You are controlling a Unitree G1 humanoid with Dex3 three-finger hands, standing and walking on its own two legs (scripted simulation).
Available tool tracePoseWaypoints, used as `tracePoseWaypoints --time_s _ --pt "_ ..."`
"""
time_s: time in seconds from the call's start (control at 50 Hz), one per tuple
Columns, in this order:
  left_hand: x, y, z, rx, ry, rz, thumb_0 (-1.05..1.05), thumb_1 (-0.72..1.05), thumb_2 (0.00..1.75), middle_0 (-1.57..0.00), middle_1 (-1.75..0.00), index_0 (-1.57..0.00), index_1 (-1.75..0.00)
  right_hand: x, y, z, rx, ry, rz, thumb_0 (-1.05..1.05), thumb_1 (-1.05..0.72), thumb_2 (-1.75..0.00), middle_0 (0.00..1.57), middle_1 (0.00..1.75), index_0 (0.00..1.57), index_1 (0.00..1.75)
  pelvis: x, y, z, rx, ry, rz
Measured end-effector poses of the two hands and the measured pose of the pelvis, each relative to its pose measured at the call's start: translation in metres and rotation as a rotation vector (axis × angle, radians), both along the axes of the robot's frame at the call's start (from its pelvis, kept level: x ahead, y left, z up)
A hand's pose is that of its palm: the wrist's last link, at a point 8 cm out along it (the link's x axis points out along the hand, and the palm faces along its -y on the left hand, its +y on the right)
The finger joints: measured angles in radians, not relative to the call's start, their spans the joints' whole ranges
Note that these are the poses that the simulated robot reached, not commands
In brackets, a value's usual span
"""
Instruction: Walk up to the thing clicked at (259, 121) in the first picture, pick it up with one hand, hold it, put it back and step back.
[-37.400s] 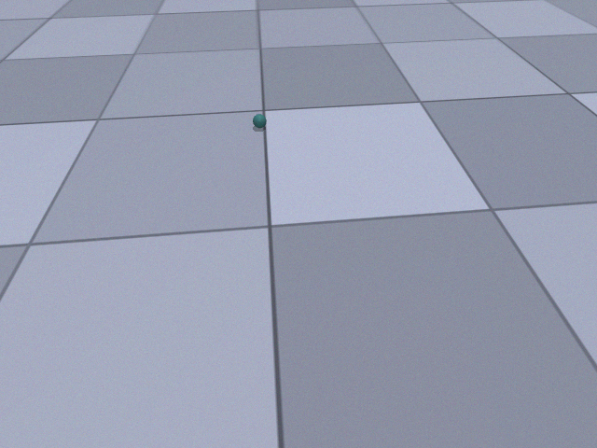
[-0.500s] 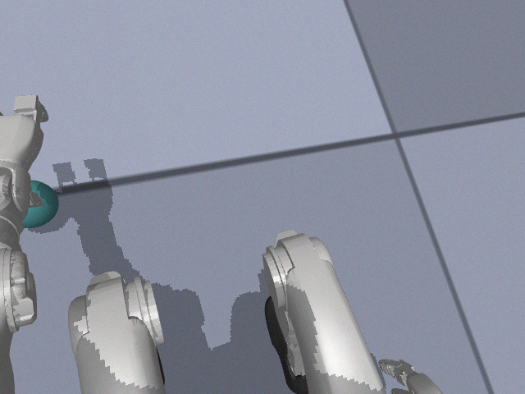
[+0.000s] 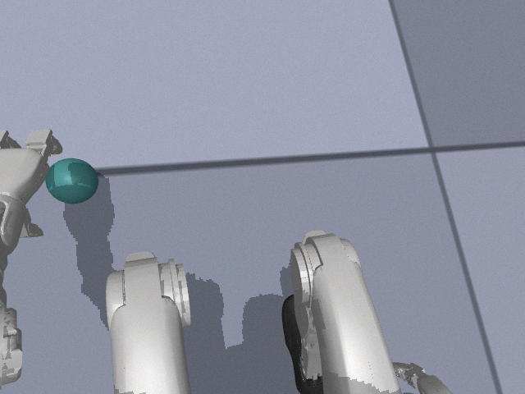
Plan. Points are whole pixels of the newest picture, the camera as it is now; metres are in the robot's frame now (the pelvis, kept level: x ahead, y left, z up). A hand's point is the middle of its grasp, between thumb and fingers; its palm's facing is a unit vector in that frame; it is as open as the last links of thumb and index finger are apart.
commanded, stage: approach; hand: left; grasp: from above
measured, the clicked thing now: (73, 181) +0.47 +0.30 -0.28
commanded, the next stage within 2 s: rest palm in 0.24 s
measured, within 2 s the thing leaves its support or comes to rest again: neither
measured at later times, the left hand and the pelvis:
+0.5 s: hand (37, 162) +0.47 +0.32 -0.17, palm faces -0.52 -0.11 -0.85, open 13.7 cm; pelvis +0.00 +0.01 +0.00, yaw -2 degrees
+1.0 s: hand (61, 174) +0.47 +0.31 -0.23, palm faces -0.40 -0.09 -0.91, open 13.5 cm; pelvis +0.00 +0.01 -0.03, yaw -4 degrees
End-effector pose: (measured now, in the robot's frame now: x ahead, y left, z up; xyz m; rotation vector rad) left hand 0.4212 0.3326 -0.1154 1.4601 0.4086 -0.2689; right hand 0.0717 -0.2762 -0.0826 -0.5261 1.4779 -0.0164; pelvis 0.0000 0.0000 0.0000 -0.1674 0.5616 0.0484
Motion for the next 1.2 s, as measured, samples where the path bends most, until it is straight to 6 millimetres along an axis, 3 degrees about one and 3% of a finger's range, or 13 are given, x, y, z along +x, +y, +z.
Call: tracePoseWaypoints --time_s 0.1,0.16,0.24,0.34,0.44,0.54,0.68,0.94,1.04,1.2 --pt "0.016 -0.011 0.011 0.032 -0.036 -0.012 0.00 -0.48 0.96 -0.10 -1.08 -0.12 -1.05 0.030 0.002 0.001 -0.009 -0.100 0.040 0.00 -0.91 -0.89 0.20 0.30 0.21 0.30 -0.002 0.002 0.001 -0.001 0.004 -0.001" --pt "0.035 -0.023 0.016 0.043 -0.046 -0.008 0.00 -0.47 1.00 -0.10 -1.10 -0.12 -1.08 0.036 0.005 0.003 -0.007 -0.147 0.053 0.00 -0.91 -0.89 0.20 0.30 0.20 0.30 -0.004 0.003 0.001 -0.004 0.008 -0.005" --pt "0.063 -0.033 0.026 0.041 -0.076 0.027 0.00 -0.46 1.01 -0.11 -1.13 -0.13 -1.10 0.025 0.007 0.005 -0.009 -0.153 0.041 0.00 -0.91 -0.89 0.20 0.30 0.20 0.30 -0.005 0.004 0.000 -0.009 0.012 -0.012" --pt "0.083 -0.031 0.029 0.060 -0.056 0.100 0.00 -0.46 0.98 -0.10 -1.13 -0.13 -1.10 -0.010 0.010 0.005 -0.006 -0.095 -0.023 0.00 -0.91 -0.89 0.20 0.30 0.20 0.30 -0.003 0.006 -0.001 -0.015 0.020 -0.019" --pt "0.074 -0.019 0.015 0.084 0.054 0.141 0.00 -0.47 0.95 -0.09 -1.12 -0.12 -1.08 -0.045 0.017 0.005 0.013 0.005 -0.093 0.00 -0.91 -0.89 0.20 0.30 0.20 0.30 -0.001 0.007 0.001 -0.014 0.022 -0.022" --pt "0.050 -0.006 -0.008 0.053 0.162 0.142 0.00 -0.47 0.93 -0.08 -1.10 -0.11 -1.06 -0.061 0.022 0.007 0.030 0.088 -0.088 0.00 -0.91 -0.89 0.20 0.30 0.21 0.30 -0.002 0.006 0.002 -0.014 0.016 -0.020" --pt "0.036 -0.007 -0.038 -0.031 0.126 0.026 0.00 -0.49 0.93 -0.08 -1.07 -0.11 -1.04 -0.051 0.016 0.011 -0.012 0.110 -0.014 0.00 -0.90 -0.89 0.20 0.30 0.21 0.30 -0.002 0.006 -0.007 -0.034 -0.016 -0.024" --pt "0.047 -0.022 -0.054 -0.002 -0.030 0.003 0.00 -0.45 0.98 -0.09 -1.07 -0.11 -1.04 -0.007 0.014 0.004 -0.031 -0.031 0.090 0.00 -0.90 -0.89 0.20 0.30 0.20 0.30 0.001 0.011 -0.024 -0.051 -0.032 -0.042" --pt "0.056 -0.024 -0.059 0.028 -0.013 0.056 0.00 -0.43 0.97 -0.09 -1.08 -0.12 -1.05 -0.011 0.021 -0.004 0.019 -0.037 0.097 0.00 -0.90 -0.89 0.20 0.30 0.20 0.30 0.002 0.011 -0.028 -0.053 -0.033 -0.050" --pt "0.055 -0.021 -0.072 0.023 0.060 0.134 0.00 -0.44 0.94 -0.08 -1.08 -0.11 -1.04 -0.038 0.030 -0.008 0.070 0.025 0.050 0.00 -0.90 -0.89 0.20 0.30 0.21 0.30 0.005 0.010 -0.027 -0.052 -0.027 -0.057"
